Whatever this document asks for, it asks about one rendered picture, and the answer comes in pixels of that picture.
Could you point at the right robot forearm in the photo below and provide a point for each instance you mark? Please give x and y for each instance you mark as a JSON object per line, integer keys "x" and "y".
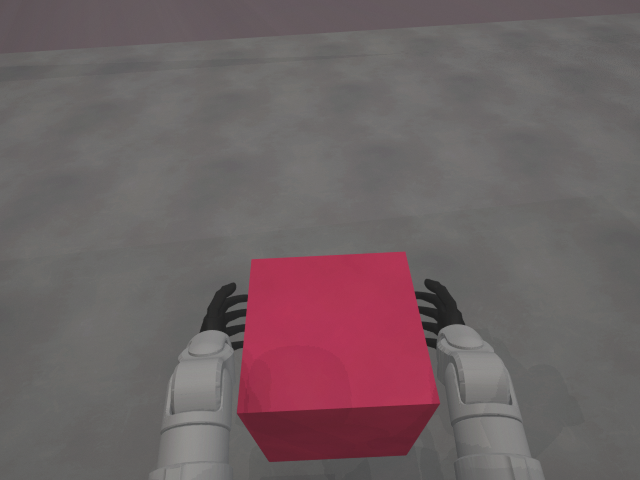
{"x": 489, "y": 435}

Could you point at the left robot hand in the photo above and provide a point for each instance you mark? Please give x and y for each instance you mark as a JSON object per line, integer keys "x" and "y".
{"x": 217, "y": 319}

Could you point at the left robot forearm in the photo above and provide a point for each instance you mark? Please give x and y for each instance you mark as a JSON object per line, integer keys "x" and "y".
{"x": 196, "y": 422}

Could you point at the carton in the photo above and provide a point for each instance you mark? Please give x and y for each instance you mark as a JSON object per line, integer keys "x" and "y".
{"x": 335, "y": 362}

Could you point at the right robot hand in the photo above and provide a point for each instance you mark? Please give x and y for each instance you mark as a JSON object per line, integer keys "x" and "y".
{"x": 446, "y": 313}

